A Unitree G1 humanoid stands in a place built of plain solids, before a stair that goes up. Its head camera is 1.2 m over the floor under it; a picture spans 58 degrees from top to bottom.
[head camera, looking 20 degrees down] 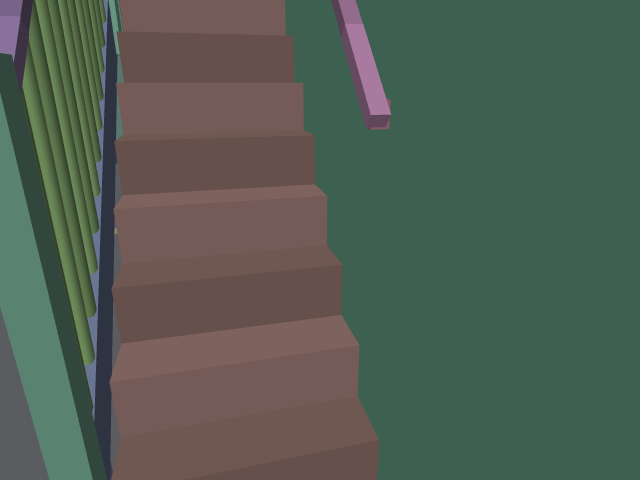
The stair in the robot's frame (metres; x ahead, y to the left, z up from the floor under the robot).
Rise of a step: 0.20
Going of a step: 0.20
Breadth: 0.75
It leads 14 degrees to the left of straight ahead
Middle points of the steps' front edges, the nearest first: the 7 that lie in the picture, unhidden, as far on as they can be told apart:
0.92 0.19 0.20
1.11 0.24 0.40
1.30 0.29 0.60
1.50 0.33 0.80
1.69 0.38 1.00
1.89 0.43 1.20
2.08 0.48 1.40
